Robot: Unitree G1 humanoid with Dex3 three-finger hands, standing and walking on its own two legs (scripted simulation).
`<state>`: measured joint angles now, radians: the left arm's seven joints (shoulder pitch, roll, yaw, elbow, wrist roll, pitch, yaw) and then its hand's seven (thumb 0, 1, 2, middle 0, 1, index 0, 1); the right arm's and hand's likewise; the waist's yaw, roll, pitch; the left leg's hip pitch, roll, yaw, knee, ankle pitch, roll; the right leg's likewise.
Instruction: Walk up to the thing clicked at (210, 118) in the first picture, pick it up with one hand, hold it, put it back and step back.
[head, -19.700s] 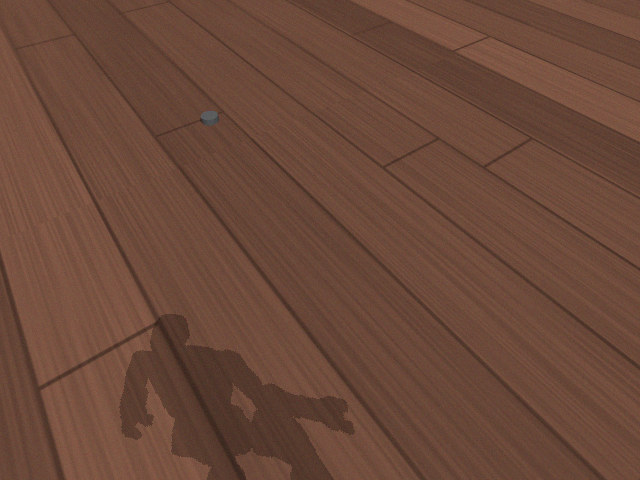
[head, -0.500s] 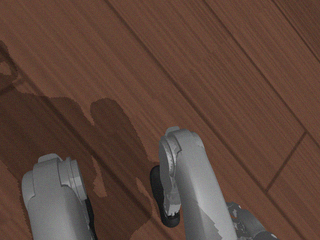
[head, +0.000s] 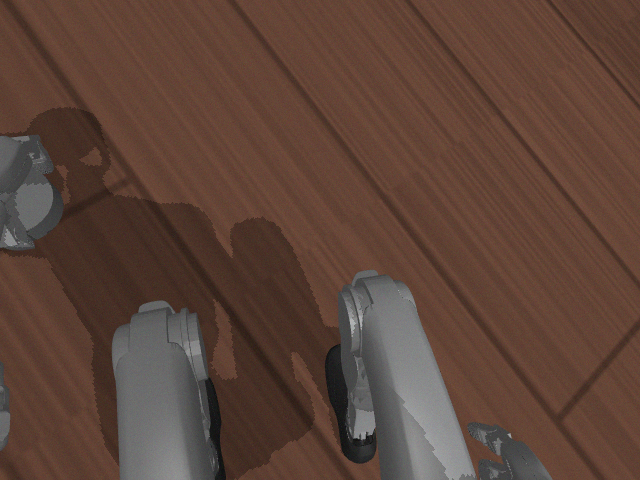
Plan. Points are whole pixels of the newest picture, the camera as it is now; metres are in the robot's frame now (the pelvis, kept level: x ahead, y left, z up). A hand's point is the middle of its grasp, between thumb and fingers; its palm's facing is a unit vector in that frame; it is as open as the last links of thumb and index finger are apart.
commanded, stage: lift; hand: left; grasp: from above
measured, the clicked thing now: (17, 204) +0.46 +0.33 -0.15
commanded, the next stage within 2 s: hold in 1.24 s
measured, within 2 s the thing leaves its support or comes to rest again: neither
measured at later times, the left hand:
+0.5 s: hand out of the picture +0.38 +0.29 +0.09, palm faces -0.41 -0.12 -0.90, open 11.0 cm
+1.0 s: hand out of the picture +0.35 +0.26 +0.24, palm faces -0.43 -0.11 -0.90, open 10.9 cm
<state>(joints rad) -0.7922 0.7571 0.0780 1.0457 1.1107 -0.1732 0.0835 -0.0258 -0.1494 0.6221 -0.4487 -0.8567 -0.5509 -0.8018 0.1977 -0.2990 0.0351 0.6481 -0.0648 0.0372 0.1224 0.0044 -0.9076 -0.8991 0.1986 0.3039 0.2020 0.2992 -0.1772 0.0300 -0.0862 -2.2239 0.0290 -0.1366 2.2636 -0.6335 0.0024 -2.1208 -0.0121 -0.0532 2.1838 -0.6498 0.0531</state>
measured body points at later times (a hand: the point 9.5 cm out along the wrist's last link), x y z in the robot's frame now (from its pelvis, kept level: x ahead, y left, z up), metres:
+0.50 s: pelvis +0.01 +0.00 +0.15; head +0.16 +0.03 +0.58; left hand +0.40 +0.30 +0.14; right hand +0.16 -0.26 +0.03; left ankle +0.09 +0.13 -0.34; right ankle +0.11 -0.14 -0.34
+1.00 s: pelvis +0.05 +0.00 +0.31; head +0.11 +0.00 +0.76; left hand +0.37 +0.27 +0.29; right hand +0.17 -0.26 +0.19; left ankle +0.09 +0.13 -0.34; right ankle +0.11 -0.14 -0.34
